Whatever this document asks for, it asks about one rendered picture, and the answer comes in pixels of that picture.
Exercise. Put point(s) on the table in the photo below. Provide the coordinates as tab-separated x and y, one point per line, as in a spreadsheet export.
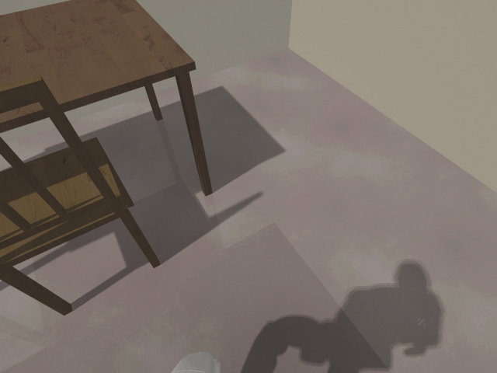
90	50

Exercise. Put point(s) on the chair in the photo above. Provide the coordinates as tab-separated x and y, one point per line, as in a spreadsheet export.
55	198

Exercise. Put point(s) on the robot left thigh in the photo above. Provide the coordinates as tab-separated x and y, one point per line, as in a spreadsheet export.
198	363

